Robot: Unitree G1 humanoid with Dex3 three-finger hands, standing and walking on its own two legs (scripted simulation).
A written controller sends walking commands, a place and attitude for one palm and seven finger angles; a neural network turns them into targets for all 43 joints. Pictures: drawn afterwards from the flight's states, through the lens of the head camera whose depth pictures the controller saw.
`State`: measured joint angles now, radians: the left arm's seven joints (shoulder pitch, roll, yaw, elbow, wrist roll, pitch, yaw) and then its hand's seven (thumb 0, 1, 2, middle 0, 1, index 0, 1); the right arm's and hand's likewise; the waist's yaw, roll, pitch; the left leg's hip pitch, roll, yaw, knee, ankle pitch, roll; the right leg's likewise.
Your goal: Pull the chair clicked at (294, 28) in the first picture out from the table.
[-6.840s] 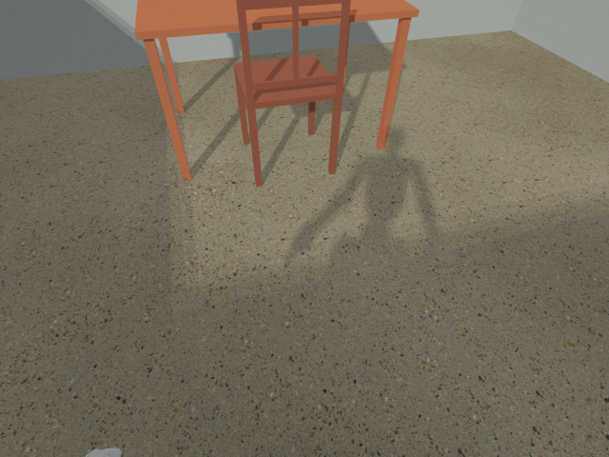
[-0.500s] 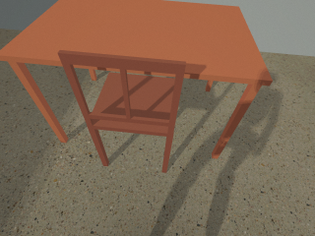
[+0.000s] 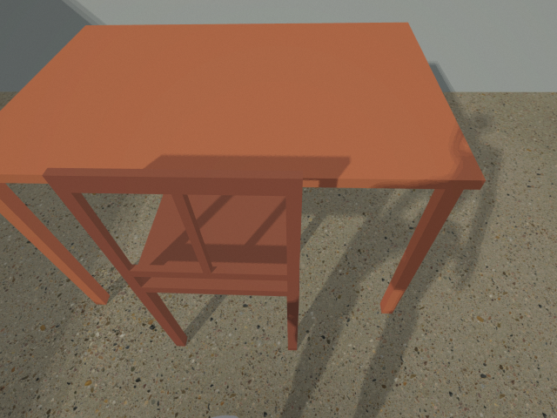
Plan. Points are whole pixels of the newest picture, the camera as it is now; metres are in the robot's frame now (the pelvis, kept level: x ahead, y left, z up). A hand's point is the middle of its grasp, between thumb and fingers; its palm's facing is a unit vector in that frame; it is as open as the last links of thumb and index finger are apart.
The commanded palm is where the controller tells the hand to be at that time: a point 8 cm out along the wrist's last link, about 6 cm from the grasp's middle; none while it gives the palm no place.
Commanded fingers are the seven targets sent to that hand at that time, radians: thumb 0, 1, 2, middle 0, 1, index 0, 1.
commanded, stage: come to a stop and stand still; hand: left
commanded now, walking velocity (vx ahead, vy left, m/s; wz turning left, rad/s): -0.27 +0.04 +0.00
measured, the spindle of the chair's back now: (195, 236) +0.46 +0.20 -0.09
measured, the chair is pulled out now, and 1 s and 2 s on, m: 0.00 0.00 0.00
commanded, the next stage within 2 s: look again from close up in 0.82 s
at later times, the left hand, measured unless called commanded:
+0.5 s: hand out of the picture +0.05 +0.21 -0.19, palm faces +0.00 -0.96 -0.29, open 7.3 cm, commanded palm none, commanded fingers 0.00 0.90 0.90 -0.20 -0.30 -0.20 -0.30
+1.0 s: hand out of the picture +0.01 +0.17 -0.18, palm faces +0.00 -0.97 -0.23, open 7.3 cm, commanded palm none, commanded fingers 0.00 0.90 0.90 -0.20 -0.30 -0.20 -0.30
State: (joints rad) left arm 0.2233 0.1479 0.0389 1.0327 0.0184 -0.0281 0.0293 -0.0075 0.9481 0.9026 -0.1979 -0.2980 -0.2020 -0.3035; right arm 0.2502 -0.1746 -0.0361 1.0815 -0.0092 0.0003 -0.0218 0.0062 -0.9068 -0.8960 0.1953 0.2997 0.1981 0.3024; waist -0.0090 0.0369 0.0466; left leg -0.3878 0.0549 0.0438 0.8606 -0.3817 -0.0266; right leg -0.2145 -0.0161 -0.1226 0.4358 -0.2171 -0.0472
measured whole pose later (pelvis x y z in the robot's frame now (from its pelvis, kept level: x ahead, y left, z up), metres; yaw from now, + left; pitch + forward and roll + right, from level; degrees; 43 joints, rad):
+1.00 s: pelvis -0.01 -0.01 -0.01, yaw -1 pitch -1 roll +0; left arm 0.30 0.18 0.01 1.01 0.01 0.01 0.03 0.01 0.91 0.90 -0.20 -0.30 -0.20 -0.30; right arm 0.34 -0.16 -0.01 1.05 -0.02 0.01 -0.01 0.01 -0.90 -0.90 0.20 0.30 0.20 0.30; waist -0.02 0.01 0.04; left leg -0.34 0.04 -0.01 0.57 -0.21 -0.04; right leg -0.21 -0.01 0.00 0.60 -0.38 0.01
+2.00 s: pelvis +0.03 -0.01 -0.01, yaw -1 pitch -1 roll +1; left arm 0.43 0.18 0.06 0.56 -0.07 0.04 0.06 0.02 0.90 0.90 -0.20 -0.30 -0.20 -0.30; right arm 0.28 -0.19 0.00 0.99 0.02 -0.11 -0.06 0.01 -0.90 -0.90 0.20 0.30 0.20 0.30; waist 0.02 -0.02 0.04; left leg -0.27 0.02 0.01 0.50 -0.23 -0.03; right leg -0.12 -0.03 0.00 0.51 -0.37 0.02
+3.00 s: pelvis -0.03 +0.01 -0.10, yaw -1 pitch +14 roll -4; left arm 0.40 0.23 0.18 0.00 -0.26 -0.39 -0.22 0.00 -0.15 0.45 -0.09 -0.13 -0.09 -0.14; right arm 0.24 -0.24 -0.03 0.58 0.02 -0.20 -0.08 0.02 -0.90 -0.90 0.20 0.30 0.20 0.30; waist -0.03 0.03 -0.15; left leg -1.02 0.05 -0.05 1.19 -0.42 -0.01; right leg -0.83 -0.01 -0.04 1.18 -0.59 0.03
